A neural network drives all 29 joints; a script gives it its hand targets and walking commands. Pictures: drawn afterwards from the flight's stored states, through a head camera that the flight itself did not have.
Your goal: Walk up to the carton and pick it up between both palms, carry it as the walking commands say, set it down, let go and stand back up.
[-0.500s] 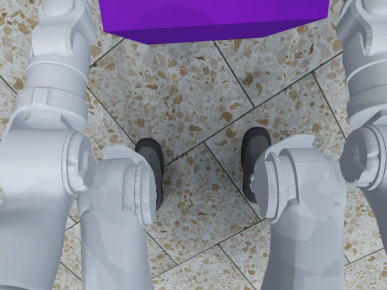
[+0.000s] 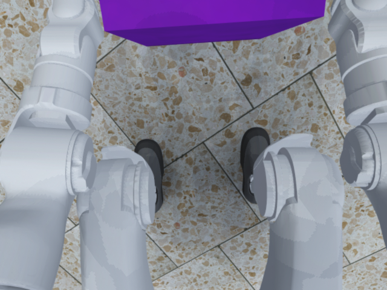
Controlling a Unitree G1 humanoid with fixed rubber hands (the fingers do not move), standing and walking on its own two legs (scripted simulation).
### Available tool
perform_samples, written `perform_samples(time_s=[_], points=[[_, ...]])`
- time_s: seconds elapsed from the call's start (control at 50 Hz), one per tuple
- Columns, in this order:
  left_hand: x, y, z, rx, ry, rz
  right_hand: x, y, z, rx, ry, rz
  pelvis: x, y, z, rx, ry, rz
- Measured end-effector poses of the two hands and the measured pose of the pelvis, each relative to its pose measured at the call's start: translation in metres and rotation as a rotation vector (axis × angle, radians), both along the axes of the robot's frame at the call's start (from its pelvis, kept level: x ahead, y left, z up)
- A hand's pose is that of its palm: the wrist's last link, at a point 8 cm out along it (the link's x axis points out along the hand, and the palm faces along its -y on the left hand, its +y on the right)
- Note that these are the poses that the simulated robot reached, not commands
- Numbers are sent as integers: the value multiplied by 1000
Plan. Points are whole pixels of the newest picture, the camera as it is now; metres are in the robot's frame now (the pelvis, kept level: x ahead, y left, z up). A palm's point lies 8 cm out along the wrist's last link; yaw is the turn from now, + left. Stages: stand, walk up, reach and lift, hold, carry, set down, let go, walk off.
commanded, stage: reach and lift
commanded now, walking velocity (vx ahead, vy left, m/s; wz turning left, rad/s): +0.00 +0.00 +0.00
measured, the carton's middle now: out of the picture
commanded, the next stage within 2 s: none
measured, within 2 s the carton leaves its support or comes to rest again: leaves its support in 0.90 s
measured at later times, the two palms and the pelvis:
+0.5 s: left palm out of the picture +0.55 +0.12 -0.20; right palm out of the picture +0.53 -0.23 -0.19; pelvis +0.00 +0.00 +0.00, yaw +0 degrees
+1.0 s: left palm out of the picture +0.56 +0.11 -0.17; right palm out of the picture +0.53 -0.24 -0.17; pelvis -0.02 +0.00 +0.00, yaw +0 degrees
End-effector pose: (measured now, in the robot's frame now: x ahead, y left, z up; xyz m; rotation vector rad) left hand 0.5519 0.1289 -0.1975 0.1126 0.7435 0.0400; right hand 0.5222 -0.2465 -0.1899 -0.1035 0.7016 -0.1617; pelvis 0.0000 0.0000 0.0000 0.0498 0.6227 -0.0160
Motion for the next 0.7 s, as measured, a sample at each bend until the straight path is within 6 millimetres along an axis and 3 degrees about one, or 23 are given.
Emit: perform_samples(time_s=[0.28,0.7], points=[[1,-9,2,-12,-9,11,5,21,-2,27,1,35,0,0,0,0,-1,0],[-2,-13,2,-38,20,35,4,18,-2,98,51,-23,-3,0,-2,1,-11,1]])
